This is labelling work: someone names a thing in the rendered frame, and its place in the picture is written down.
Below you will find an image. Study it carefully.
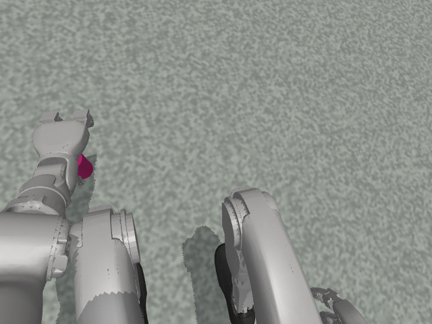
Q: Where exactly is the right robot hand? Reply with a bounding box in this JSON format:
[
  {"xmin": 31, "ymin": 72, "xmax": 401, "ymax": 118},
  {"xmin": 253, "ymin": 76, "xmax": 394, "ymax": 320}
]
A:
[{"xmin": 310, "ymin": 288, "xmax": 368, "ymax": 324}]

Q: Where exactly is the left robot hand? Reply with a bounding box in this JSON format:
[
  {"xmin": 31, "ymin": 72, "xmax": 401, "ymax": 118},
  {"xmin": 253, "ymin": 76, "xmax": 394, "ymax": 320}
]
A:
[{"xmin": 33, "ymin": 109, "xmax": 94, "ymax": 186}]

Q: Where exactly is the can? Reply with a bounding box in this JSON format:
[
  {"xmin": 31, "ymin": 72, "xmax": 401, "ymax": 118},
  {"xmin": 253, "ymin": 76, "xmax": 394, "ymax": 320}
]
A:
[{"xmin": 77, "ymin": 154, "xmax": 93, "ymax": 179}]

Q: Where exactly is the right robot foot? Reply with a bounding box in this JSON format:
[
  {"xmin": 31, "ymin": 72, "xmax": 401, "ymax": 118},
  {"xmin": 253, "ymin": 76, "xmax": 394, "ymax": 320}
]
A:
[{"xmin": 215, "ymin": 243, "xmax": 255, "ymax": 324}]

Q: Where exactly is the left robot foot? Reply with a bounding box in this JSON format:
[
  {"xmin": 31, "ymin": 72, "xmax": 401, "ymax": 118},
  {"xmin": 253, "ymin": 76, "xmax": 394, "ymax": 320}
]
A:
[{"xmin": 136, "ymin": 263, "xmax": 149, "ymax": 324}]

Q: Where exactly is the left robot arm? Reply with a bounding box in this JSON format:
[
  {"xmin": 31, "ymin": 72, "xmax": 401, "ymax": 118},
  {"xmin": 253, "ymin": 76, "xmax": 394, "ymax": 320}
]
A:
[{"xmin": 0, "ymin": 153, "xmax": 78, "ymax": 324}]

